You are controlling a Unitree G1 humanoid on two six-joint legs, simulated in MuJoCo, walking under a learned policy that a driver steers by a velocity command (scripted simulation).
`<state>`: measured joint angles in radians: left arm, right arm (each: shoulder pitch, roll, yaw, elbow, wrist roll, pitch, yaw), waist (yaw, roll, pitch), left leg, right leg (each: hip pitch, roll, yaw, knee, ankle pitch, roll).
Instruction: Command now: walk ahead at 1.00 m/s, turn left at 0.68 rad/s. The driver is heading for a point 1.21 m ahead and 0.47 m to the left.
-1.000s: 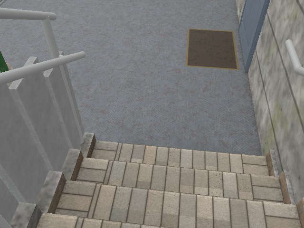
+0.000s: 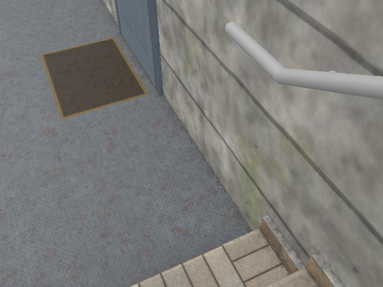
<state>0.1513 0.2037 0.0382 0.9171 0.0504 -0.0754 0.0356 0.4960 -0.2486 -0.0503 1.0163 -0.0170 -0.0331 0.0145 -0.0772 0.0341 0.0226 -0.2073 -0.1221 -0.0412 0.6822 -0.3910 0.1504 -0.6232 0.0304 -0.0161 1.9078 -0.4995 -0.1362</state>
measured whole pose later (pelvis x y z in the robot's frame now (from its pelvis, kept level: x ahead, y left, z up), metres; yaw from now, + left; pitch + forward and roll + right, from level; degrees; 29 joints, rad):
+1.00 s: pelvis +0.87 +0.19 -0.45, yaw +47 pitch -1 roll +4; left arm 0.12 0.27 0.05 0.87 -0.01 -0.09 -0.01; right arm 0.43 -0.23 -0.05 1.04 -0.06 -0.07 -0.03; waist -0.05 -0.03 -0.01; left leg -0.04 -0.18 -0.13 1.20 -0.86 0.15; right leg -0.38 -0.09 0.08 0.38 0.26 0.00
